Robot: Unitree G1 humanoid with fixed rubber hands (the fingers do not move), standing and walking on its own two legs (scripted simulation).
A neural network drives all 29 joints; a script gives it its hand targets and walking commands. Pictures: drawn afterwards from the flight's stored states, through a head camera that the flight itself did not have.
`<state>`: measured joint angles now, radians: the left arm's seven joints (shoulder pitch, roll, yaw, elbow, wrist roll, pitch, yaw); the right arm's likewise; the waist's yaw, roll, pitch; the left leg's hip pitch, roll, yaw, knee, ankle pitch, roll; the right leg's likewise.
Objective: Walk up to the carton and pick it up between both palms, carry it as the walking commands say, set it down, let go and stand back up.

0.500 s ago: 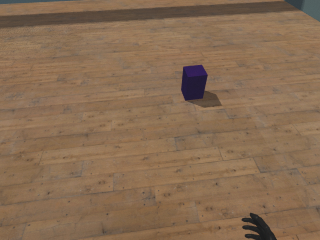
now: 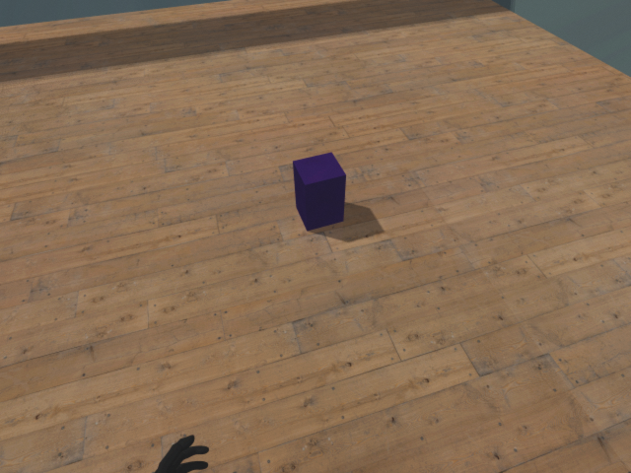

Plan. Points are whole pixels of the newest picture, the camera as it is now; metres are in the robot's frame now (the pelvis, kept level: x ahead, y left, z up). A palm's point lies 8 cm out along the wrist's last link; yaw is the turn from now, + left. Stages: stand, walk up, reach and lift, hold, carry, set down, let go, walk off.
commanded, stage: walk up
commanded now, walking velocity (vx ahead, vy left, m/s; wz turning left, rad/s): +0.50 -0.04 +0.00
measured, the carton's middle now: (319, 192) +1.28 -0.10 -0.63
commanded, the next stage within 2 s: none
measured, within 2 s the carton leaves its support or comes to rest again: neither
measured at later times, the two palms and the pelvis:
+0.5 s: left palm out of the picture +0.14 +0.24 -0.14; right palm (428, 294) +0.42 -0.21 -0.11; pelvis +0.25 +0.01 +0.00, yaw -1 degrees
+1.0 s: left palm (215, 221) +0.65 +0.18 -0.12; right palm (467, 326) +0.35 -0.26 -0.11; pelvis +0.48 -0.03 +0.01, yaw +0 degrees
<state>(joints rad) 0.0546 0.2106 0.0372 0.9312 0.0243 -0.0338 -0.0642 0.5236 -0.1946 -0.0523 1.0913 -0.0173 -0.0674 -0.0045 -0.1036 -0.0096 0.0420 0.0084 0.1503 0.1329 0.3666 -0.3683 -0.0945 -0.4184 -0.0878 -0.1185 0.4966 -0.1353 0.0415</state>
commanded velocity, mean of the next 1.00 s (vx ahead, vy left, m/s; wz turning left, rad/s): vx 0.50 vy -0.06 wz -0.01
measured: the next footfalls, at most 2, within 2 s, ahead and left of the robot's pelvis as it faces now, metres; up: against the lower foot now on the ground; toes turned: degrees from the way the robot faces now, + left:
right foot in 0.02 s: +0.15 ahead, -0.14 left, +0.00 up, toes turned -8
left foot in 0.50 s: +0.40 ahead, +0.14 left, +0.00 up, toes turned +9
